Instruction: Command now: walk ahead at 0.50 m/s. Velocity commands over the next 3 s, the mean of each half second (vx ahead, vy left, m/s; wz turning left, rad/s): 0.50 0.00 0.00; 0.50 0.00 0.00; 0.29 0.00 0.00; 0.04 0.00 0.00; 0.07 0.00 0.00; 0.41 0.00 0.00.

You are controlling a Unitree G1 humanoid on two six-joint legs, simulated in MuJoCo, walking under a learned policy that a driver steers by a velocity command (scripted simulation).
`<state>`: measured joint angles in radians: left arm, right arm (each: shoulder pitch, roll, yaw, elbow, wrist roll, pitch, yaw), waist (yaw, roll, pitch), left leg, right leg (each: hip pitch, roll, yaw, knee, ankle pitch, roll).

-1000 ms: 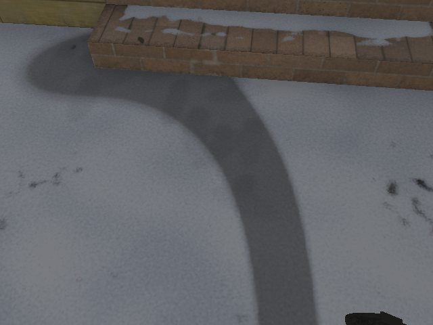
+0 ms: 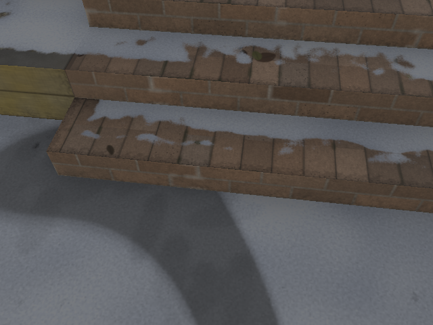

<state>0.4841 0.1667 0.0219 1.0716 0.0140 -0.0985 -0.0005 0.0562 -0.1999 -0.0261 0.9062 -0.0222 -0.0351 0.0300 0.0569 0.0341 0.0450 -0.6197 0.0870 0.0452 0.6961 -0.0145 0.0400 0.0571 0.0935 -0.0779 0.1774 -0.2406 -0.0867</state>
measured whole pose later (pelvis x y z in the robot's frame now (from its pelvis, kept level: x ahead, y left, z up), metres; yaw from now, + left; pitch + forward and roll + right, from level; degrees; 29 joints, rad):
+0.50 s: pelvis +0.27 +0.04 +0.00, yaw +0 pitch +0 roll +1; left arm 0.12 0.21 0.05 0.93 0.03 -0.03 -0.03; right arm 0.45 -0.17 -0.03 1.07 -0.01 -0.10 0.00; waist -0.04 -0.04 0.03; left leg 0.01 -0.09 0.09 0.19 -0.20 0.10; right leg -0.64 -0.11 -0.02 0.81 -0.05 -0.03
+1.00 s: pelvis +0.53 -0.01 +0.01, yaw +0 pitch +0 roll -1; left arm 0.39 0.19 0.04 1.07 0.01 -0.10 0.00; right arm 0.16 -0.21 -0.05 0.97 -0.04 -0.05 0.02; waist 0.02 0.04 0.04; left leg -0.60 0.11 0.01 0.94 -0.15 0.03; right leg -0.07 0.08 -0.09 0.23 -0.17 -0.09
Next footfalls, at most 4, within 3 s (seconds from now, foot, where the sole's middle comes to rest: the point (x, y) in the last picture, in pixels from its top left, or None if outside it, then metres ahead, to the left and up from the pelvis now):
0.14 left None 0.25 0.10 -0.78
0.70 right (264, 304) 0.55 -0.07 -0.78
1.22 left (210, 233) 0.79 0.11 -0.78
1.56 right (267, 250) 0.73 -0.09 -0.78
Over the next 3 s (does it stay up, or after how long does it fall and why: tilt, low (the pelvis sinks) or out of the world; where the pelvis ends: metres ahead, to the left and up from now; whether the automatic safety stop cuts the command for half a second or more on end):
stays up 0.93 0.03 0.00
